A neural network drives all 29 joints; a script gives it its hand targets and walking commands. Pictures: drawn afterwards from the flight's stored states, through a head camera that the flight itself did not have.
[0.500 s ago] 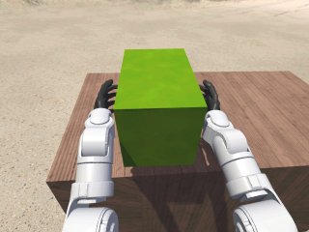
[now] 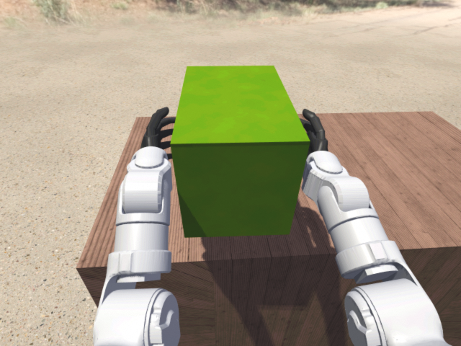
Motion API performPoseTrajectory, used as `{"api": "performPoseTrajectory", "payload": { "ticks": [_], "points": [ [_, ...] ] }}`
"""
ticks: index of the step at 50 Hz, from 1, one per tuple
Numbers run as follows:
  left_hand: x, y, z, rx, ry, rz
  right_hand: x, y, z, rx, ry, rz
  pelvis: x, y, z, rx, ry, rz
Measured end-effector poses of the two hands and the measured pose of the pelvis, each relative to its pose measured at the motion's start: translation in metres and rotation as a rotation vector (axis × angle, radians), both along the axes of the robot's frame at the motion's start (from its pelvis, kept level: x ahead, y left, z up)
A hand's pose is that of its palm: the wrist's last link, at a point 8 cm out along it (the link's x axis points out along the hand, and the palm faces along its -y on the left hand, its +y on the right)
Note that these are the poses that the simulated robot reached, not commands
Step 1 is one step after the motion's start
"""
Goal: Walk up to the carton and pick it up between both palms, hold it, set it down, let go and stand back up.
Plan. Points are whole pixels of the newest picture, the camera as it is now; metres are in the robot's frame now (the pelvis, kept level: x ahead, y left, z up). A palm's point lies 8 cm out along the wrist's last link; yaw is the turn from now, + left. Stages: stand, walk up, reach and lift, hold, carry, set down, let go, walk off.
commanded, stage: hold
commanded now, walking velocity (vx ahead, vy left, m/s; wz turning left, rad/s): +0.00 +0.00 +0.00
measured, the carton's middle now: (233, 142) +0.42 +0.00 +0.21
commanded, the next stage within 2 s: none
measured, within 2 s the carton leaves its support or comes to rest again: neither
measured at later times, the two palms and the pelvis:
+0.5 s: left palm (152, 156) +0.38 +0.13 +0.21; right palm (309, 154) +0.38 -0.13 +0.21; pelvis +0.01 +0.00 +0.00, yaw +1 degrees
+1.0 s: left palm (148, 159) +0.38 +0.14 +0.21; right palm (305, 157) +0.38 -0.12 +0.20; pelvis +0.01 +0.00 +0.00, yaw +0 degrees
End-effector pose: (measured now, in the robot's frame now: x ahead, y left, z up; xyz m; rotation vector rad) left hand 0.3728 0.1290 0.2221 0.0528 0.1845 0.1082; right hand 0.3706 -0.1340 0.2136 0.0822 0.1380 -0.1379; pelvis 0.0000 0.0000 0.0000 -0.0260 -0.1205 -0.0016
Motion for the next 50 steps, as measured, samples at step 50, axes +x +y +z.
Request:
{"api": "performPoseTrajectory", "payload": {
  "ticks": [50],
  "points": [
    [0.003,0.011,-0.013,-0.006,0.018,0.011,0.007,0.011,-0.009,-0.001,0.018,0.012,0.010,0.003,0.000,-0.003,-0.006,0.004]
  ]
}}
